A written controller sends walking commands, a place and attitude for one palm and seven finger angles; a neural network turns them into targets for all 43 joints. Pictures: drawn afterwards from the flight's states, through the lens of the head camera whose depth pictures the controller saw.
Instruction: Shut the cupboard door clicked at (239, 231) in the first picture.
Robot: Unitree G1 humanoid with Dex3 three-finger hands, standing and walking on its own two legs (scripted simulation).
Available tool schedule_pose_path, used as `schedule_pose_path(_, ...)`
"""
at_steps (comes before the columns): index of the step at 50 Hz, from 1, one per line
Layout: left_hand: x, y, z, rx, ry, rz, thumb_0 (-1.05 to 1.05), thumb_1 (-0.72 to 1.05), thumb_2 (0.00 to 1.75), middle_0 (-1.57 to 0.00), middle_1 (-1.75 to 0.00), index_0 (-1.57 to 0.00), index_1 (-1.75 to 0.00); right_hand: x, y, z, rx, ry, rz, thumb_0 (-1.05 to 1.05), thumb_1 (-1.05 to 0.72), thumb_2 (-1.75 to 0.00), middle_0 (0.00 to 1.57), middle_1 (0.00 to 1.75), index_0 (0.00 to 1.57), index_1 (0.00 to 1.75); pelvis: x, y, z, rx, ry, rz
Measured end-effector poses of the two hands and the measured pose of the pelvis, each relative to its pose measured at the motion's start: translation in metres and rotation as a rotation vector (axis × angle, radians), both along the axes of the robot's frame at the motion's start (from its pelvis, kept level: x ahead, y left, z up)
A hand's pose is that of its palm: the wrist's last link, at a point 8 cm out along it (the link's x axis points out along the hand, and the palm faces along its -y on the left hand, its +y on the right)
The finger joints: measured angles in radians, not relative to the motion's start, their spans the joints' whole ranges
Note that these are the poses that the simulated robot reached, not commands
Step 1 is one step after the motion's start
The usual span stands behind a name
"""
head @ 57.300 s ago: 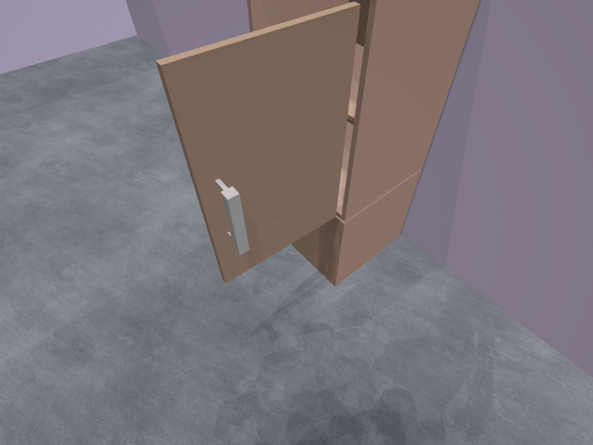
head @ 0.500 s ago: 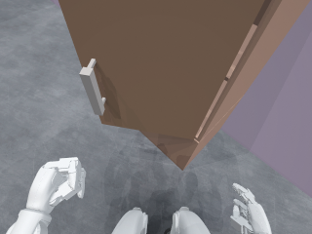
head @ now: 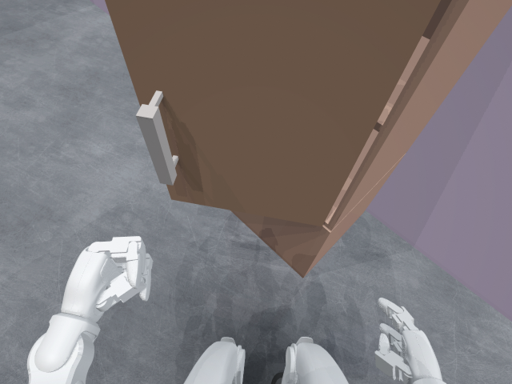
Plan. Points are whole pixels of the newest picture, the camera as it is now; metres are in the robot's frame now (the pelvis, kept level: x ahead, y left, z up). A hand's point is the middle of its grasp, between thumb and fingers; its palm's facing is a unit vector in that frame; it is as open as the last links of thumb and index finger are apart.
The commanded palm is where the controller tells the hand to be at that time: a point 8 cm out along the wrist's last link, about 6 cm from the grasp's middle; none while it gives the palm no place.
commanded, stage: bring the fist close to the handle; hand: left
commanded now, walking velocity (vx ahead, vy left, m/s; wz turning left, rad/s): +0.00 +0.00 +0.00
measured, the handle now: (163, 140) +0.50 +0.21 +0.03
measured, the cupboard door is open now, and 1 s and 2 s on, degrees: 35 35 26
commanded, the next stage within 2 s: push the door shut along its arc in 1.16 s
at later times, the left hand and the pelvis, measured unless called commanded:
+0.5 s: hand (158, 218) +0.34 +0.18 +0.04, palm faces -0.10 -0.99 -0.03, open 3.1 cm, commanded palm +0.34 +0.23 +0.04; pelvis +0.01 -0.01 +0.01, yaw -1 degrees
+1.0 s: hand (164, 187) +0.40 +0.19 +0.03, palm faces -0.11 -0.99 -0.02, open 3.1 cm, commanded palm +0.38 +0.24 +0.04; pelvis +0.01 -0.01 +0.01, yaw -2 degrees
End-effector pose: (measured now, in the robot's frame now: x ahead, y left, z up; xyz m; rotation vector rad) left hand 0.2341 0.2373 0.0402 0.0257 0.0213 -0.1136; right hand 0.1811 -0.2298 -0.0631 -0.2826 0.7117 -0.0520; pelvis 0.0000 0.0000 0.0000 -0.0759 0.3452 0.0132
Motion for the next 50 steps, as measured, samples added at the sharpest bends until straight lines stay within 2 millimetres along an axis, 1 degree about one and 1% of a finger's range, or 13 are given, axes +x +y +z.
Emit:
schedule_pose_path(4, 0.019, -0.004, 0.0, 0.004, 0.003, -0.01, 0.02, 0.9, 0.9, -1.3, -1.5, -1.3, -1.5, -0.006, -0.004, -0.002, -0.001, 0.027, -0.017, 0.01, -0.9, -0.9, 0.21, 0.3, 0.21, 0.3, 0.0, -0.001, 0.001, 0.004, 0.003, -0.003)
schedule_pose_path(8, 0.036, -0.002, 0.001, 0.006, 0.007, 0.0, 0.02, 0.9, 0.9, -1.3, -1.5, -1.3, -1.5, -0.015, -0.009, -0.003, -0.002, 0.061, -0.04, 0.01, -0.9, -0.9, 0.21, 0.3, 0.21, 0.3, 0.002, -0.003, 0.004, 0.008, 0.005, -0.008)
schedule_pose_path(15, 0.057, 0.001, 0.0, 0.011, 0.012, 0.019, 0.02, 0.9, 0.9, -1.3, -1.5, -1.29, -1.5, -0.029, -0.02, -0.005, -0.011, 0.122, -0.069, 0.01, -0.9, -0.9, 0.21, 0.3, 0.21, 0.3, 0.005, -0.006, 0.008, 0.014, 0.011, -0.013)
schedule_pose_path(19, 0.072, 0.0, -0.003, 0.011, 0.011, 0.017, 0.02, 0.9, 0.9, -1.3, -1.5, -1.3, -1.5, -0.034, -0.027, -0.009, -0.024, 0.152, -0.081, 0.01, -0.9, -0.9, 0.21, 0.3, 0.21, 0.3, 0.005, -0.008, 0.008, 0.016, 0.018, -0.014)
schedule_pose_path(23, 0.088, 0.0, -0.002, 0.01, 0.001, 0.014, 0.02, 0.9, 0.9, -1.3, -1.5, -1.3, -1.5, -0.038, -0.032, -0.011, -0.029, 0.175, -0.097, 0.01, -0.9, -0.9, 0.21, 0.3, 0.21, 0.3, 0.006, -0.01, 0.008, 0.018, 0.023, -0.017)
schedule_pose_path(34, 0.122, 0.003, -0.002, 0.008, -0.001, 0.021, 0.02, 0.9, 0.9, -1.3, -1.5, -1.29, -1.5, -0.05, -0.036, -0.017, -0.025, 0.236, -0.116, 0.01, -0.91, -0.9, 0.21, 0.3, 0.21, 0.3, 0.006, -0.012, 0.008, 0.023, 0.038, -0.023)
schedule_pose_path(42, 0.152, 0.009, -0.009, -0.001, 0.011, 0.032, 0.02, 0.9, 0.9, -1.3, -1.5, -1.3, -1.5, -0.067, -0.039, -0.025, -0.04, 0.3, -0.14, 0.0, -0.91, -0.9, 0.21, 0.3, 0.21, 0.3, 0.004, -0.012, 0.004, 0.02, 0.056, -0.027)
schedule_pose_path(45, 0.158, 0.009, -0.006, 0.0, 0.001, 0.02, 0.02, 0.9, 0.9, -1.3, -1.5, -1.29, -1.5, -0.075, -0.04, -0.025, -0.036, 0.325, -0.161, 0.0, -0.91, -0.9, 0.21, 0.3, 0.21, 0.3, 0.004, -0.01, 0.004, 0.019, 0.061, -0.032)
schedule_pose_path(50, 0.154, 0.008, -0.008, -0.004, 0.018, 0.005, 0.02, 0.9, 0.9, -1.3, -1.5, -1.29, -1.5, -0.086, -0.038, -0.024, -0.024, 0.362, -0.183, 0.0, -0.91, -0.9, 0.21, 0.3, 0.2, 0.3, 0.007, -0.007, 0.008, 0.02, 0.063, -0.038)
